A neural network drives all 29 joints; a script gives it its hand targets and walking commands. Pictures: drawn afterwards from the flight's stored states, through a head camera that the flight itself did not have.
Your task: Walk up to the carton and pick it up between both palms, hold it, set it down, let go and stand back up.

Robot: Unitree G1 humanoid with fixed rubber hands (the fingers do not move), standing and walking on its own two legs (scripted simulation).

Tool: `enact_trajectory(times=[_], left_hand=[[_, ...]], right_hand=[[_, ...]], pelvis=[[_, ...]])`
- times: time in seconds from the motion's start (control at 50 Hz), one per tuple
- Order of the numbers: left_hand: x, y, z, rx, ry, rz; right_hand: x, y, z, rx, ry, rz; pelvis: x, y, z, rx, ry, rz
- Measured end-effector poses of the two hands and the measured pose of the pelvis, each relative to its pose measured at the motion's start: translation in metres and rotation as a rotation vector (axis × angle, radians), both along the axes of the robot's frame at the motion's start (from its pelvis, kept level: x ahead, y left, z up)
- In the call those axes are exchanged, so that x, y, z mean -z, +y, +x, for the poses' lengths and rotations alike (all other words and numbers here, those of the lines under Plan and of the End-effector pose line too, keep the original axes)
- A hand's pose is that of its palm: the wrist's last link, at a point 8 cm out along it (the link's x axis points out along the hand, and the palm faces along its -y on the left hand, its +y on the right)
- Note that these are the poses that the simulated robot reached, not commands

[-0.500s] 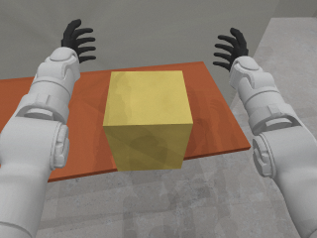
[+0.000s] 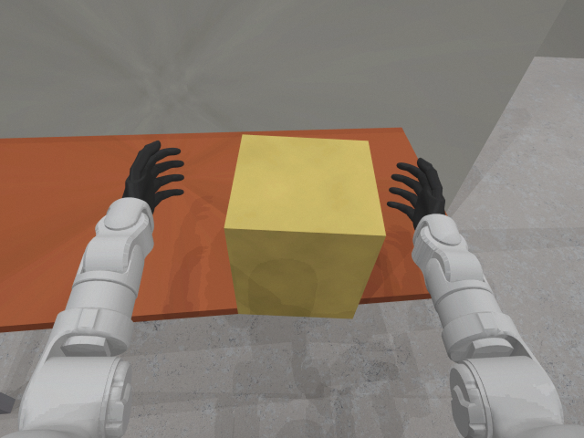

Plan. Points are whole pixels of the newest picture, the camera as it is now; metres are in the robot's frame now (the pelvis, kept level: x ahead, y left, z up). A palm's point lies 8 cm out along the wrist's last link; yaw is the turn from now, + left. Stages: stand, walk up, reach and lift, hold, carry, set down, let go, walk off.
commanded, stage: set down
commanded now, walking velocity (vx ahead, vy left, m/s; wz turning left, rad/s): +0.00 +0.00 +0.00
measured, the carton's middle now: (300, 231) +0.43 -0.01 -0.01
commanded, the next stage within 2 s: none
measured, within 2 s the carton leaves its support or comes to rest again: neither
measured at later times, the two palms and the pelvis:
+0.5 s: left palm (142, 261) +0.33 +0.22 +0.05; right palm (429, 272) +0.32 -0.19 +0.04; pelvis +0.01 +0.01 +0.00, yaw -2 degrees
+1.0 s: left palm (146, 327) +0.26 +0.21 -0.02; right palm (426, 338) +0.25 -0.19 -0.03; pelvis +0.01 +0.01 -0.01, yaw -2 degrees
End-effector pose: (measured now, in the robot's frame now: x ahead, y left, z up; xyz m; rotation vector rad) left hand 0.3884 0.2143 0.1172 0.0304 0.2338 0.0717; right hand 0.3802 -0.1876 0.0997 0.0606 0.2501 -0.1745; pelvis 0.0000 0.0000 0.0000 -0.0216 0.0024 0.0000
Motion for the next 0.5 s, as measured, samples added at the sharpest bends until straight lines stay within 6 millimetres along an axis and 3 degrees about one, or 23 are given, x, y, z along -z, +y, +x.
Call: enact_trajectory(times=[0.2,0.3,0.5], left_hand=[[0.010,-0.021,-0.006,0.027,0.018,-0.013],[0.024,-0.016,-0.014,0.013,0.017,-0.012],[0.067,0.003,-0.058,-0.018,0.017,0.012]], right_hand=[[0.009,-0.026,-0.029,0.024,-0.008,-0.032],[0.023,-0.017,-0.038,-0.015,0.003,-0.032],[0.055,-0.004,-0.063,-0.023,-0.022,-0.041]], pelvis=[[0.001,0.006,0.001,0.037,-0.034,0.006],[0.000,0.005,0.003,0.047,-0.040,0.009],[0.000,0.007,0.010,0.028,-0.054,0.001]])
